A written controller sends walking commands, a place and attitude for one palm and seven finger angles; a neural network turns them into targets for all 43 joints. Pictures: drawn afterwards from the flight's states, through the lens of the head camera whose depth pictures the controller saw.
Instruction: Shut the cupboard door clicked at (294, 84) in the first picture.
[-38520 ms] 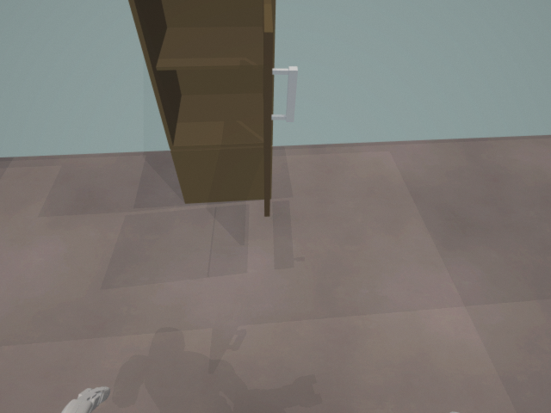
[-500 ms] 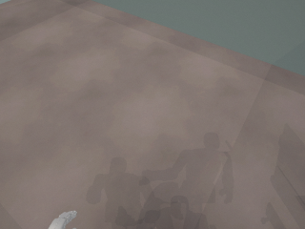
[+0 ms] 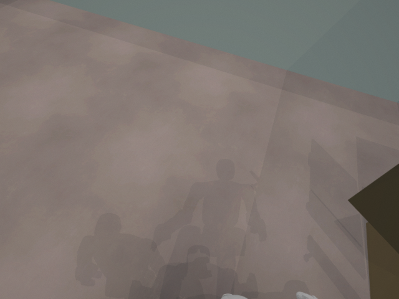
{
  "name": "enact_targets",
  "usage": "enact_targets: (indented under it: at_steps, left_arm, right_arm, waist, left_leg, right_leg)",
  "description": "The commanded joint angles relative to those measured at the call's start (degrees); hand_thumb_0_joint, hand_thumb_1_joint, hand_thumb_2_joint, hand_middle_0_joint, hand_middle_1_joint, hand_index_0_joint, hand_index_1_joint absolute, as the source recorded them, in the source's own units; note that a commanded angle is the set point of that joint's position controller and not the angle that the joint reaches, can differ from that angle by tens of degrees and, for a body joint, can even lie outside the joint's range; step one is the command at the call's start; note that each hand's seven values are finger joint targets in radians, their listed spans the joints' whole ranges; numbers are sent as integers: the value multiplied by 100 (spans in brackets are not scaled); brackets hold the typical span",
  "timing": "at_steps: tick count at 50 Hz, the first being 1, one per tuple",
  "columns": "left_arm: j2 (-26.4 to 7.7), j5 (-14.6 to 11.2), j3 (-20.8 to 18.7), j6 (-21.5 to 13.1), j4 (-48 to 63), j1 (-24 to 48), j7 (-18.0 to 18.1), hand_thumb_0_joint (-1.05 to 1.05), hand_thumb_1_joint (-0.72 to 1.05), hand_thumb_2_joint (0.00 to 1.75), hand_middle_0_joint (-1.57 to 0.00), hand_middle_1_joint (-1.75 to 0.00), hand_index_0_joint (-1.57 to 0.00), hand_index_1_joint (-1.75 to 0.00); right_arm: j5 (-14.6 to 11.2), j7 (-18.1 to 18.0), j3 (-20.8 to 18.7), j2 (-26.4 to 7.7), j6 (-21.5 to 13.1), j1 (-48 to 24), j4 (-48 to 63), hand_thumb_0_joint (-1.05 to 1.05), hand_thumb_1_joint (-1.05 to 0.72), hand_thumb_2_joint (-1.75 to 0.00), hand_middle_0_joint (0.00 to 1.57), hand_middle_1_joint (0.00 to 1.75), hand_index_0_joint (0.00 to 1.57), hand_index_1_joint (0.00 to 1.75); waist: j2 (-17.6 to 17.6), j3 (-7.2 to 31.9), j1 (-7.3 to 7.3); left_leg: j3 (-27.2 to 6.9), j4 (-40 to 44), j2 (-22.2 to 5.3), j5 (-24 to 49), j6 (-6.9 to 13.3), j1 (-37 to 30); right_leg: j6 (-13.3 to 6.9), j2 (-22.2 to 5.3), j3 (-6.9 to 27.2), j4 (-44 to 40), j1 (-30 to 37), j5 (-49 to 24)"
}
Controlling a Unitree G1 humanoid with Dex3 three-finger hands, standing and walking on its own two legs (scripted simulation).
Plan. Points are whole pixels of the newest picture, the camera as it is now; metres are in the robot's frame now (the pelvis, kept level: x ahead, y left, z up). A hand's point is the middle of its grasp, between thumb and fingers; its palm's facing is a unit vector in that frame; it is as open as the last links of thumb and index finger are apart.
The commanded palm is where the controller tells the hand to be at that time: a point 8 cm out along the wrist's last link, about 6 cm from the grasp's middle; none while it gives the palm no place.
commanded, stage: turn to face it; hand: left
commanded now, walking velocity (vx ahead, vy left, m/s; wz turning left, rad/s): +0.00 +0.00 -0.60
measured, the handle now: out of the picture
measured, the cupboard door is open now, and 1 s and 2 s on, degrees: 50 50 50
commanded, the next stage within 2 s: take the last steps up to it in 1.60 s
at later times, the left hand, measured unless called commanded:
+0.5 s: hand (139, 279) +0.17 +0.14 -0.15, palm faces -0.29 -0.92 -0.27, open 7.4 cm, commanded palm none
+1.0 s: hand (152, 240) +0.26 +0.13 -0.16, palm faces -0.54 -0.81 -0.21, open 7.4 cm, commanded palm none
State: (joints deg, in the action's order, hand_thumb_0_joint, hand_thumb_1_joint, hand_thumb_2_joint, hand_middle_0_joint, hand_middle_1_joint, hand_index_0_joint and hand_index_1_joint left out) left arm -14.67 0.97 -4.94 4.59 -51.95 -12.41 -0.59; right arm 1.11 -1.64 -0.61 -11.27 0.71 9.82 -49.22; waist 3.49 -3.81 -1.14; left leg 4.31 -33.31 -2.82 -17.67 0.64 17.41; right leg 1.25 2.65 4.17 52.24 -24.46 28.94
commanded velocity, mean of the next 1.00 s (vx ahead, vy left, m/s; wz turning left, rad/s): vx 0.00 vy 0.00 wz -0.60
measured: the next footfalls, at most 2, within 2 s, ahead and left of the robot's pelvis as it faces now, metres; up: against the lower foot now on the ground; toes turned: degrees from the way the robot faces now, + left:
right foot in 0.34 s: +0.02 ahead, -0.15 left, +0.00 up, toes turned -17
left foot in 0.72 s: +0.14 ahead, +0.08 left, +0.00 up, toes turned -23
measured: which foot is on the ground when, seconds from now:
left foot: down 0.00-0.34, up 0.36-0.70, down 0.72-1.00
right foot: up 0.00-0.32, down 0.34-0.72, up 0.74-1.00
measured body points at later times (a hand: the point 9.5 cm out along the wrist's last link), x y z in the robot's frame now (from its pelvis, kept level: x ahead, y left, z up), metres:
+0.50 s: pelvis +0.01 -0.03 +0.00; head +0.06 -0.06 +0.45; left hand +0.19 +0.19 -0.13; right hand -0.01 -0.31 -0.15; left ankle +0.03 +0.11 -0.66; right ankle -0.02 -0.13 -0.73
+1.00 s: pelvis +0.06 +0.00 +0.01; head +0.11 +0.00 +0.46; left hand +0.29 +0.17 -0.14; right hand -0.04 -0.24 -0.12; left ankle +0.10 +0.10 -0.73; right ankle -0.04 -0.11 -0.66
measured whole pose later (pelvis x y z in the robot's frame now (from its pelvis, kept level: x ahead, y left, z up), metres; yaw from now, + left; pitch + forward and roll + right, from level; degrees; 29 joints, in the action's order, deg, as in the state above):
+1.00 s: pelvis +0.06 +0.00 +0.01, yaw -36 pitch +1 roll -3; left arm -15.7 1.1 -5.5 5.0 -51.1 -9.2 -1.9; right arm 1.4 -1.7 -0.7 -11.4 0.6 13.5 -50.5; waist 0.7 -4.8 -0.1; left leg 11.3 -28.0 -7.1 -16.8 0.4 11.4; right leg 3.2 -1.8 -2.0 57.3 -26.4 24.6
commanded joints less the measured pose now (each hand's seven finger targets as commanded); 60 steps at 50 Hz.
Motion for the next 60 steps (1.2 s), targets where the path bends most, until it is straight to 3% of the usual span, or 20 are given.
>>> enact_targets:
  at_steps: [1, 12, 15, 17, 19, 20, 24, 29, 33, 34, 36, 37, 39, 42, 51, 55, 56, 57, 58, 60]
  left_arm:
    - [-466, 32, -164, -129, 585, 190, -127, 0, 90, 90, -20, -30, -20, -30]
    - [-234, 26, -39, -170, 702, 482, -185, 0, 90, 90, -20, -30, -20, -30]
    - [-524, 46, -111, -252, 489, -250, -148, 0, 90, 90, -20, -30, -20, -30]
    - [-1525, 44, -277, -352, 312, -841, 5, 0, 90, 90, -20, -30, -20, -30]
    - [-1282, 10, -257, -301, 402, -483, 124, 0, 90, 90, -20, -30, -20, -30]
    - [-1184, 32, -237, -312, 498, -142, 150, 0, 90, 90, -20, -30, -20, -30]
    - [-928, 33, -117, -361, 635, 294, 114, 0, 90, 90, -20, -30, -20, -30]
    - [-1038, 69, -151, -348, 556, 24, 76, 0, 90, 90, -20, -30, -20, -30]
    - [-1049, 28, -185, -299, 547, 238, 85, 0, 90, 90, -20, -30, -20, -30]
    - [-919, -6, -153, -277, 568, 328, 82, 0, 90, 90, -20, -30, -20, -30]
    - [-371, -79, -40, -242, 750, 95, 18, 0, 90, 90, -20, -30, -20, -30]
    - [-560, -15, -60, -218, 739, 264, 19, 0, 90, 90, -20, -30, -20, -30]
    - [-583, 36, -137, -182, 601, 163, -51, 0, 90, 90, -20, -30, -20, -30]
    - [-421, 13, -104, -132, 544, 247, -132, 0, 90, 90, -20, -30, -20, -30]
    - [-213, 19, -33, -134, 681, 664, -181, 0, 90, 90, -20, -30, -20, -30]
    - [-359, 21, -55, -204, 552, 205, -151, 0, 90, 90, -20, -30, -20, -30]
    - [-571, 43, -104, -253, 433, -220, -123, 0, 90, 90, -20, -30, -20, -30]
    - [-1190, 98, -203, -350, 324, -651, -44, 0, 90, 90, -20, -30, -20, -30]
    - [-1508, 10, -239, -349, 233, -821, 39, 0, 90, 90, -20, -30, -20, -30]
    - [-1226, 14, -218, -335, 341, -397, 155, 0, 90, 90, -20, -30, -20, -30]
  right_arm:
    - [91, -120, -320, -1172, -114, 225, 397, 0, -90, -90, 20, 30, 20, 30]
    - [66, -14, -505, -1356, -56, 519, 102, 0, -90, -90, 20, 30, 20, 30]
    - [0, 37, -529, -1352, -28, 298, 127, 0, -90, -90, 20, 30, 20, 30]
    - [-47, 60, -358, -744, 30, -60, 539, 0, -90, -90, 20, 30, 20, 30]
    - [-51, 13, -365, -841, 140, -230, 529, 0, -90, -90, 20, 30, 20, 30]
    - [-36, 5, -357, -846, 115, -144, 454, 0, -90, -90, 20, 30, 20, 30]
    - [-21, 94, -358, -834, 130, 115, 225, 0, -90, -90, 20, 30, 20, 30]
    - [-44, 82, -330, -748, 79, -91, 352, 0, -90, -90, 20, 30, 20, 30]
    - [-99, 2, -303, -749, -33, 378, 234, 0, -90, -90, 20, 30, 20, 30]
    - [-103, -7, -325, -870, -72, 617, 148, 0, -90, -90, 20, 30, 20, 30]
    - [18, -54, -466, -1763, -136, 881, 184, 0, -90, -90, 20, 30, 20, 30]
    - [67, -63, -431, -1723, -84, 903, 223, 0, -90, -90, 20, 30, 20, 30]
    - [81, -93, -328, -1339, -120, 315, 361, 0, -90, -90, 20, 30, 20, 30]
    - [78, -113, -310, -1180, -121, 375, 311, 0, -90, -90, 20, 30, 20, 30]
    - [74, -24, -450, -1306, -76, 739, 46, 0, -90, -90, 20, 30, 20, 30]
    - [40, 19, -493, -1394, -47, 453, 46, 0, -90, -90, 20, 30, 20, 30]
    - [-3, 44, -493, -1347, -41, 398, 77, 0, -90, -90, 20, 30, 20, 30]
    - [-59, 73, -404, -901, -21, 335, 243, 0, -90, -90, 20, 30, 20, 30]
    - [-48, 42, -340, -826, 47, 34, 443, 0, -90, -90, 20, 30, 20, 30]
    - [-45, -6, -329, -801, 132, 32, 341, 0, -90, -90, 20, 30, 20, 30]
  waist:
    - [-1411, 356, 113]
    - [-1628, 630, 306]
    - [-991, 810, -142]
    - [1527, 800, -459]
    - [753, 446, -288]
    - [1154, 476, -144]
    - [509, 656, 147]
    - [391, 691, -9]
    - [579, 921, 207]
    - [359, 1002, 329]
    - [-2247, 1115, 324]
    - [-1705, 919, 432]
    - [-1584, 630, 124]
    - [-1377, 515, 144]
    - [-1595, 545, 354]
    - [-1349, 627, 43]
    - [-873, 774, -176]
    - [978, 967, -391]
    - [1442, 807, -449]
    - [944, 539, -218]
  left_leg:
    - [-971, 1421, -1725, 2825, 658, -857]
    - [124, 777, -1833, 3072, 560, -1345]
    - [566, -355, -1523, 2189, 55, -556]
    - [519, -2825, -151, -2096, -507, 1651]
    - [-419, -3573, -397, -1488, -419, 1978]
    - [-452, -3580, -433, -1249, -463, 2112]
    - [-317, -2896, -272, -432, -569, 1237]
    - [-228, -1666, -22, -564, -585, 1000]
    - [-215, 173, 153, 44, -524, -69]
    - [-280, 940, 30, 678, -495, -820]
    - [-2373, 1610, -2317, 2339, 451, -1820]
    - [-2328, 1500, -2546, 2510, 835, -1272]
    - [-1609, 1453, -2078, 2902, 775, -984]
    - [-549, 1214, -1600, 3564, 563, -1307]
    - [120, 1003, -1797, 3205, 585, -1336]
    - [358, 327, -1756, 2531, 261, -787]
    - [598, -387, -1507, 2058, -3, -330]
    - [949, -1759, -710, -235, -373, 869]
    - [384, -2888, -163, -2151, -498, 1621]
    - [-410, -3547, -378, -1522, -440, 2000]
  right_leg:
    - [183, -379, -205, 1598, -824, -126]
    - [66, -323, -983, -966, 192, -545]
    - [-145, -358, -901, -2609, 1682, -2077]
    - [-1184, -2459, 2030, -3202, 2559, -5181]
    - [-1442, -2287, 1707, -3389, 2008, -3906]
    - [-1396, -2094, 1737, -3374, 2010, -3523]
    - [-1075, -1450, 833, -3221, 1413, -3437]
    - [-1188, -1434, 1299, -3145, 1514, -3264]
    - [-928, -1241, 1508, -2523, 1302, -3881]
    - [-649, -987, 1320, -2212, 845, -3466]
    - [18, 151, -90, -108, -779, 587]
    - [9, -95, 9, 902, -639, 774]
    - [118, -293, -87, 1637, -872, 211]
    - [231, -364, -315, 1559, -924, -271]
    - [122, -371, -900, -370, -97, -449]
    - [-81, -273, -1020, -1995, 1121, -1432]
    - [-207, -458, -744, -2651, 1886, -2152]
    - [-685, -1750, 1080, -3242, 2775, -3563]
    - [-1309, -2549, 2058, -3248, 2477, -5223]
    - [-1424, -2253, 1625, -3341, 2127, -4307]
